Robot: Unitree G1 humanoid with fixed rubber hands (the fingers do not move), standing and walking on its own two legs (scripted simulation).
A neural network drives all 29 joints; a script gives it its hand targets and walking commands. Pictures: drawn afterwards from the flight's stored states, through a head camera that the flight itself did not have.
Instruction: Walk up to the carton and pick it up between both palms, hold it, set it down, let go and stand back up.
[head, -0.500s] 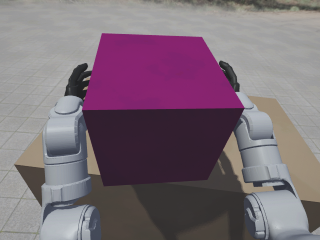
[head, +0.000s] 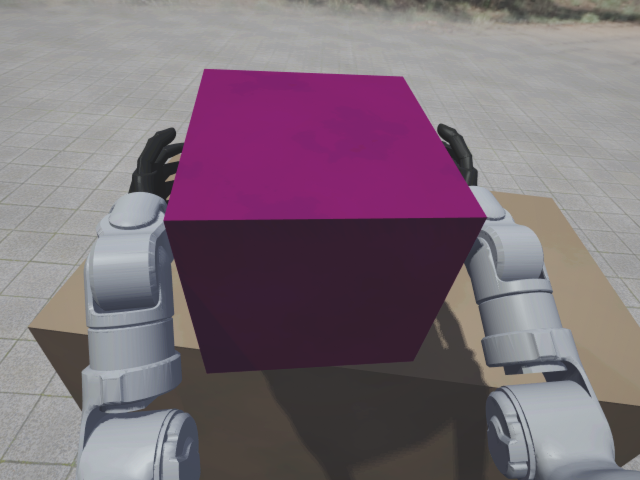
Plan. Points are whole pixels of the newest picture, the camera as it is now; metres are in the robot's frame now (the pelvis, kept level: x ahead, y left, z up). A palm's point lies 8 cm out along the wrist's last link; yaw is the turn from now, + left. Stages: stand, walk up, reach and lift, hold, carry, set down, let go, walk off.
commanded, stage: hold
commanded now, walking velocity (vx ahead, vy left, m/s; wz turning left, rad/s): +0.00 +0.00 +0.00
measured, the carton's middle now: (310, 216) +0.37 +0.00 +0.20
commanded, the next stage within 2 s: none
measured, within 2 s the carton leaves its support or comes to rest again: neither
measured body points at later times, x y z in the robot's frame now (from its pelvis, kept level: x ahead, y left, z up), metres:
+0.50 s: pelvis +0.00 +0.00 +0.00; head -0.04 +0.03 +0.45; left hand +0.36 +0.17 +0.24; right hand +0.38 -0.17 +0.25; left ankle +0.03 +0.08 -0.75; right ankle +0.03 -0.09 -0.75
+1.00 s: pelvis +0.00 +0.00 +0.00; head -0.05 +0.03 +0.45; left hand +0.36 +0.18 +0.24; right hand +0.38 -0.16 +0.25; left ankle +0.03 +0.08 -0.75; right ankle +0.03 -0.09 -0.75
